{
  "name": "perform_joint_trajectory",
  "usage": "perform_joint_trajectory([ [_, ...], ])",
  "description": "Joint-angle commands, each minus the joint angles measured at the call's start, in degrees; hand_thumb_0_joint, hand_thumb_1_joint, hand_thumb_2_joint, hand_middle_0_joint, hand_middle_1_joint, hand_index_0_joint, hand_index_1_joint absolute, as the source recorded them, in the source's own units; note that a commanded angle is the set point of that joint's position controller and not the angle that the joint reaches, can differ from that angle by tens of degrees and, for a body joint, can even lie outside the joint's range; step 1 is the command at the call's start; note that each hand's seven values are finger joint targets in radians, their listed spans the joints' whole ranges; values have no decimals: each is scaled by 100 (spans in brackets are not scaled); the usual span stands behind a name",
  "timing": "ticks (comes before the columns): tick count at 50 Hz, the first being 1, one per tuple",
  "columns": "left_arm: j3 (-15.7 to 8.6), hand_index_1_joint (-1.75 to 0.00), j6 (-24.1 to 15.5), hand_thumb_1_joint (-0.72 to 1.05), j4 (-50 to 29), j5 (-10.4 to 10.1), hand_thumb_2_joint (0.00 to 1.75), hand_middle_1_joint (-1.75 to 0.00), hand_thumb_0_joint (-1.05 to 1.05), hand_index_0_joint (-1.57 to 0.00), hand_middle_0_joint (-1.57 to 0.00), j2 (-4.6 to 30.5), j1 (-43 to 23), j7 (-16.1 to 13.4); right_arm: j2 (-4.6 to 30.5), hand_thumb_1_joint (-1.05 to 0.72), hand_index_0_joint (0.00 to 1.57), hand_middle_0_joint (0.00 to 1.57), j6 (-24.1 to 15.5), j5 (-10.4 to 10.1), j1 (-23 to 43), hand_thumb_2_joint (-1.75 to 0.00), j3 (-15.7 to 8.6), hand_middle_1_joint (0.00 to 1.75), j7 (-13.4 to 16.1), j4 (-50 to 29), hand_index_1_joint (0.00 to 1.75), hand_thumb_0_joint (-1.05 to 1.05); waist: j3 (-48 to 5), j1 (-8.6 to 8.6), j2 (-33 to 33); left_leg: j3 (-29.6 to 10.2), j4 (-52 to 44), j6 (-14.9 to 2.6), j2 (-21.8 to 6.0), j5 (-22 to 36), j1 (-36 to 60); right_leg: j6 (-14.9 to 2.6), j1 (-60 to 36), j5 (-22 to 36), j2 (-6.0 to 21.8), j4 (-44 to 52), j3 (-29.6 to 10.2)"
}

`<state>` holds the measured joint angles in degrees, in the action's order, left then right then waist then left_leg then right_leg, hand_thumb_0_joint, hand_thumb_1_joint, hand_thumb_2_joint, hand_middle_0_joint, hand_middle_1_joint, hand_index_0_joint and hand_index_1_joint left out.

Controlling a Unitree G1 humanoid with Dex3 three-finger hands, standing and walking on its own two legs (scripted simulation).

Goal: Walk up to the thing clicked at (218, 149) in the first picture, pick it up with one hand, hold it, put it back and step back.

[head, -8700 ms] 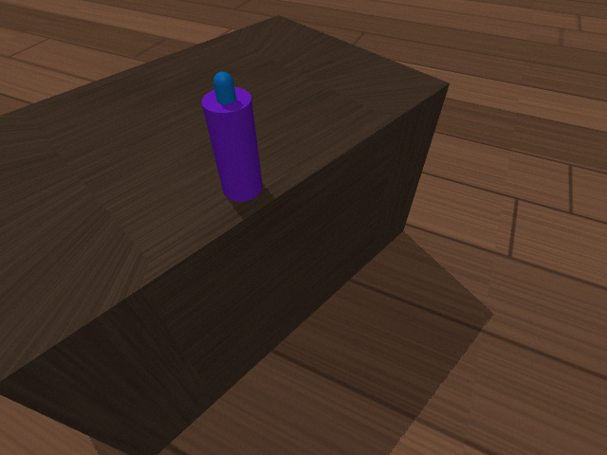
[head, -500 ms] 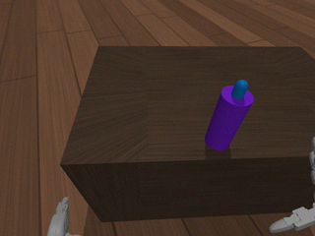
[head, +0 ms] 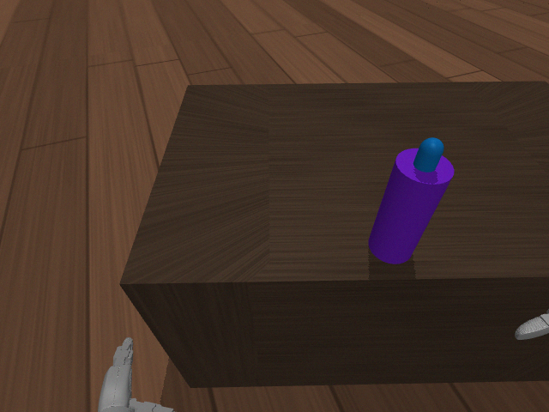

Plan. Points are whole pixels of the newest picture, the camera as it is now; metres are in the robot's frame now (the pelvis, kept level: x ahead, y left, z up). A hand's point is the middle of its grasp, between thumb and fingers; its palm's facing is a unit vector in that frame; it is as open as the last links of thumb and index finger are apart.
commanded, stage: go down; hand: right
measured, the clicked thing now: (408, 201) +0.44 -0.21 +0.06
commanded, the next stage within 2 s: none
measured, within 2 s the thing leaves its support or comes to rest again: neither
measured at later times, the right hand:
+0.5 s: hand out of the picture +0.30 -0.37 +0.11, palm faces +0.18 +0.98 +0.00, open 17.5 cm
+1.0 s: hand out of the picture +0.33 -0.39 +0.12, palm faces +0.19 +0.98 +0.00, open 17.3 cm
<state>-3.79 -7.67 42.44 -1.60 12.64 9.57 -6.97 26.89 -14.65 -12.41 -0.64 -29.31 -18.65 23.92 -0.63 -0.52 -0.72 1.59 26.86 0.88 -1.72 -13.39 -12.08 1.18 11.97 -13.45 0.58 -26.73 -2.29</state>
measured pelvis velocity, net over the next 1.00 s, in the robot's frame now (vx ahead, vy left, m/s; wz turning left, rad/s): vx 0.01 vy -0.01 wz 0.00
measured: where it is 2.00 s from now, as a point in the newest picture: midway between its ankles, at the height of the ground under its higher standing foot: outside the picture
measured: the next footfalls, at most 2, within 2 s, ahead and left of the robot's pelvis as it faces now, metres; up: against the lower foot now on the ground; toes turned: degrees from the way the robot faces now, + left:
none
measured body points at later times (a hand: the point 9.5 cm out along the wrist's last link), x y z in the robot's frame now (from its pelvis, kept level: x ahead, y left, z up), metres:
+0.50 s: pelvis +0.01 -0.01 -0.01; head +0.01 -0.02 +0.44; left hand +0.16 +0.25 -0.08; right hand +0.29 -0.42 +0.11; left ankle +0.01 +0.13 -0.74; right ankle +0.01 -0.13 -0.74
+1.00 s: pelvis +0.01 -0.01 -0.01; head +0.04 -0.03 +0.44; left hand +0.17 +0.25 -0.08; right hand +0.31 -0.44 +0.12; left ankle +0.01 +0.13 -0.74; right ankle +0.01 -0.13 -0.74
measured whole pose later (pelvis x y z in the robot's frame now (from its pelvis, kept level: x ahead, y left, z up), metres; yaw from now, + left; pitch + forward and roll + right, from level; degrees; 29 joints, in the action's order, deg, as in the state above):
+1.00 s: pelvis +0.01 -0.01 -0.01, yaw +0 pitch +7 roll +2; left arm 3.0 -14.0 38.7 -0.6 14.8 12.8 -12.7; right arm 43.1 -10.3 -17.2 20.7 -38.2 -37.5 53.3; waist -4.7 1.7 0.4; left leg 1.9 33.2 1.3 -0.9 -16.5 -23.6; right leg 0.7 25.4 -18.7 1.3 -37.0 -2.9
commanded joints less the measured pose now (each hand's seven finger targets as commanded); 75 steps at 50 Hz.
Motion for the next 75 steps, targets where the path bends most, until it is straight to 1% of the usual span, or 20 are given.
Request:
perform_joint_trajectory([
  [1, -112, -4, -333, -55, -625, -19, 4, -4, 0, -5, -5, 807, -475, -171, 2117, 61, 4, 2, -232, -406, 1425, -6, -834, 6, -429, -398, 6, 0, -786, -67, -333, 95, -371, -70, 90, 737, 63, -209, 22, 609, -182, 343, 123],
  [7, 190, -5, -520, -55, -834, -15, 5, -5, 0, -5, -5, 771, -919, -281, 2501, 61, 3, 2, -317, -605, 2370, -6, -853, 6, -890, -76, 6, 0, -1139, -56, -472, 83, -212, -132, 165, 623, -13, -187, 159, 550, -94, 220, 79],
  [10, -20, -5, -588, -55, -1007, 1, 5, -5, 0, -5, -5, 1153, -711, -402, 2747, 59, 4, 2, -269, -651, 2569, -7, -967, 6, -1031, 254, 6, 0, -1461, 40, -399, 42, -165, -116, 144, 792, 21, -202, -3, 698, -113, 126, 88],
  [14, 95, -5, -619, -56, -692, -14, 5, -5, 0, -5, -5, 990, -31, -486, 2823, 57, 4, 3, -133, -720, 2697, -6, -947, 5, -1262, 772, 5, 0, -1221, 119, -531, 74, -134, -125, 173, 771, -196, -190, 87, 683, -90, 120, 72],
  [16, 249, -5, -707, -56, -1119, -5, 5, -5, 0, -5, -5, 942, -303, -487, 2907, 55, 5, 4, -119, -739, 3058, -5, -942, 5, -1346, 553, 5, 0, -1286, 91, -578, 78, -120, -134, 181, 749, -174, -173, 144, 680, -77, 124, 68],
  [21, 85, -5, -768, -56, -767, 35, 5, -5, 0, -5, -5, 1096, -67, -541, 3086, 54, 5, 4, 71, -803, 3054, -5, -988, 5, -1559, 964, 5, 0, -1250, 120, -757, 110, -13, -161, 222, 934, -377, -126, 221, 1074, -25, -41, 28],
  [24, 204, -6, -796, -57, -777, 44, 6, -5, 0, -5, -5, 1031, -204, -547, 3135, 52, 5, 5, 114, -822, 3270, -5, -1004, 5, -1646, 1047, 5, 0, -1297, 110, -708, 94, 41, -171, 231, 836, -418, -141, 379, 947, -15, -97, -3],
  [38, 339, -6, -869, -57, -1068, 97, 6, -5, 0, -5, -5, 1049, -201, -658, 3768, 50, 5, 5, 62, -695, 3606, -6, -1251, 5, -1762, 1478, 5, 0, -1666, 146, -644, 10, 217, -137, 177, 1048, -416, -207, 561, 950, -96, -410, 35],
  [39, 182, -6, -880, -56, -1038, 103, 6, -5, 0, -5, -5, 1203, -158, -682, 3816, 51, 5, 5, 62, -704, 3575, -6, -1293, 5, -1764, 1578, 5, 0, -1733, 177, -609, 5, 245, -131, 171, 1106, -401, -213, 574, 993, -101, -447, 26],
  [42, 408, -6, -898, -56, -1199, 90, 6, -5, 0, -5, -5, 1004, -291, -661, 3882, 51, 5, 5, 38, -697, 3782, -5, -1278, 5, -1799, 1478, 5, 0, -1698, 136, -759, 29, 275, -156, 200, 968, -532, -189, 608, 939, -64, -450, 9],
  [45, 283, -6, -902, -56, -1239, 94, 6, -5, 0, -5, -5, 1153, -120, -683, 3822, 49, 6, 6, 75, -674, 3797, -5, -1175, 5, -1843, 1611, 5, 0, -1775, 244, -788, 48, 315, -164, 235, 980, -670, -162, 468, 1062, -29, -490, -8],
  [53, 329, -6, -897, -57, -1065, 116, 7, -5, 0, -5, -5, 1082, 137, -663, 4061, 49, 6, 6, 116, -646, 3844, -5, -1319, 4, -1885, 1869, 4, 0, -1876, 237, -872, 51, 492, -166, 239, 1127, -801, -147, 585, 1371, -25, -685, -28],
  [55, 178, -6, -897, -57, -1148, 123, 6, -5, 0, -5, -5, 1231, 211, -680, 4130, 49, 5, 6, 148, -639, 3799, -5, -1380, 5, -1900, 2025, 5, 0, -1974, 282, -731, 38, 509, -147, 218, 1260, -758, -166, 584, 1472, -42, -794, -17],
  [57, 279, -6, -885, -57, -950, 135, 7, -5, 0, -5, -5, 1132, 100, -662, 4211, 51, 5, 5, 132, -584, 3947, -6, -1337, 5, -1904, 1967, 5, 0, -1818, 231, -871, 1, 544, -164, 203, 1146, -860, -171, 756, 1278, -55, -798, 3],
  [59, 126, -6, -945, -57, -1407, 124, 6, -5, 0, -5, -5, 1362, -189, -692, 4275, 51, 5, 5, 98, -605, 4074, -6, -1403, 5, -1902, 1880, 5, 0, -2017, 267, -674, 29, 575, -159, 215, 1056, -833, -191, 683, 1095, -24, -795, -20],
  [62, 426, -6, -908, -57, -1274, 118, 7, -5, 0, -5, -5, 1043, 11, -657, 4340, 52, 5, 5, 91, -586, 4069, -6, -1427, 5, -1916, 1987, 5, 0, -2003, 195, -821, 18, 627, -167, 207, 1072, -859, -175, 783, 1187, -42, -883, -13],
  [65, 254, -6, -918, -57, -1366, 137, 7, -5, 0, -4, -5, 1263, -26, -680, 4403, 52, 5, 5, 108, -580, 4192, -5, -1404, 5, -1921, 2010, 5, 0, -2012, 291, -895, 32, 646, -181, 225, 958, -974, -160, 813, 1122, -10, -867, -33],
  [70, 383, -5, -917, -56, -1352, 137, 6, -5, 0, -5, -5, 1137, 175, -663, 4553, 52, 5, 5, 125, -516, 4378, -5, -1403, 5, -1910, 2010, 5, 0, -1999, 286, -1022, 46, 711, -188, 243, 839, -1124, -134, 822, 1089, 11, -938, -28],
  [73, 198, -6, -920, -57, -1428, 153, 7, -5, 0, -4, -5, 1342, 306, -655, 4426, 52, 5, 5, 187, -501, 4238, -5, -1355, 5, -1896, 2417, 5, 0, -1897, 383, -762, 62, 731, -179, 262, 773, -1163, -150, 978, 921, 10, -947, -49],
  [75, 460, -5, -935, -56, -1483, 145, 6, -5, 0, -5, -5, 1053, 170, -613, 4495, 53, 5, 5, 151, -461, 4441, -5, -1342, 5, -1889, 2136, 5, 0, -1973, 272, -1063, 47, 770, -198, 258, 741, -1204, -123, 977, 967, 12, -973, -33],
])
